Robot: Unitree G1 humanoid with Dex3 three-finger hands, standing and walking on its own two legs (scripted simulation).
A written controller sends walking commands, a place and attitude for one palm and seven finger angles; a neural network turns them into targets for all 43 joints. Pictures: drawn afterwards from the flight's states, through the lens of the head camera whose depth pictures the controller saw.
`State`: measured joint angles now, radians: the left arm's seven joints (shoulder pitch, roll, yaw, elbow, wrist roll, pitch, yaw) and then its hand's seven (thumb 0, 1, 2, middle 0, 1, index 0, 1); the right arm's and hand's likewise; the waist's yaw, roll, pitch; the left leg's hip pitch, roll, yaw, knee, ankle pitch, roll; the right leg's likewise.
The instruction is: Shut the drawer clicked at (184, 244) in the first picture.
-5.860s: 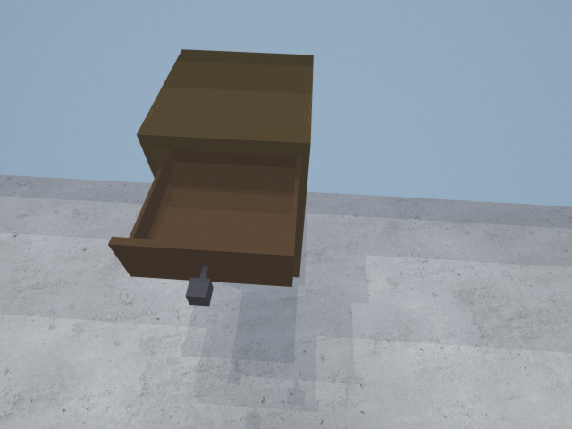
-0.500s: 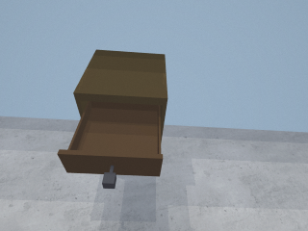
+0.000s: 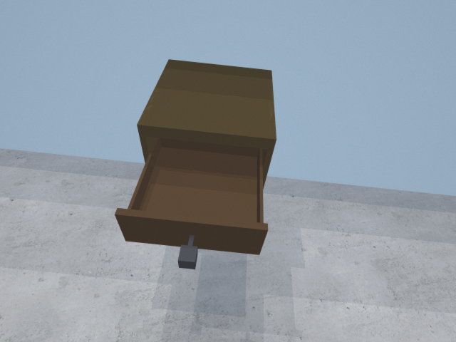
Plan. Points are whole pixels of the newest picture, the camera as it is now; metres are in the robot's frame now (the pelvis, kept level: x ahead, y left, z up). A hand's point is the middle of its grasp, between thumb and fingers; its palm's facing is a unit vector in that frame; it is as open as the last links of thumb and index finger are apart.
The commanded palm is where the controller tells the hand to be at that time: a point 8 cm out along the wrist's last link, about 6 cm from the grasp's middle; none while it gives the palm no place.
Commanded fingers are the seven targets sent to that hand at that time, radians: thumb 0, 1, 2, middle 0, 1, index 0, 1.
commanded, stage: shuffle to correct the standing spot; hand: left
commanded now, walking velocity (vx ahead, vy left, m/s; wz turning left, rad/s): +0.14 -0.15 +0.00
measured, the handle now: (189, 249) +0.38 +0.12 -0.20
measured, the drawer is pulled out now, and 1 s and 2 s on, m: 0.30 0.30 0.30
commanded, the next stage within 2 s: come to a stop and stand still in 0.58 s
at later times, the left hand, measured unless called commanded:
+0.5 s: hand out of the picture -0.04 +0.08 -0.18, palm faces +0.03 -0.99 -0.13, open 7.3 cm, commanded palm none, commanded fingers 0.00 0.90 0.90 -0.20 -0.30 -0.20 -0.30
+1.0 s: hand out of the picture +0.10 +0.08 -0.17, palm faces +0.04 -0.98 -0.18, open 7.3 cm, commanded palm none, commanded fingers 0.00 0.90 0.90 -0.20 -0.30 -0.20 -0.30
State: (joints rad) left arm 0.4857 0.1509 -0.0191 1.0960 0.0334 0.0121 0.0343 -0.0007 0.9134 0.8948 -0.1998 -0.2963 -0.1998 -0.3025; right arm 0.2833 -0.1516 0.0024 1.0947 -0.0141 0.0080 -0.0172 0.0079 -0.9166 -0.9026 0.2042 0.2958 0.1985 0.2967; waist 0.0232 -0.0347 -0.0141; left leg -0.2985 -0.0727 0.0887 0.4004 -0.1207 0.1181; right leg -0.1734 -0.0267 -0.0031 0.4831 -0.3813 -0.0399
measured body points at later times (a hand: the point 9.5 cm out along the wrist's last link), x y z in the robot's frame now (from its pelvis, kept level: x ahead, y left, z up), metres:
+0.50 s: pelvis +0.03 -0.07 -0.01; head +0.04 -0.06 +0.44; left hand -0.04 +0.13 -0.17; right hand +0.01 -0.28 -0.16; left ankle +0.07 +0.04 -0.74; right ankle -0.03 -0.15 -0.74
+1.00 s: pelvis +0.10 -0.09 +0.01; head +0.11 -0.07 +0.46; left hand +0.10 +0.13 -0.15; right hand +0.09 -0.31 -0.14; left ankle +0.07 +0.01 -0.73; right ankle +0.00 -0.16 -0.68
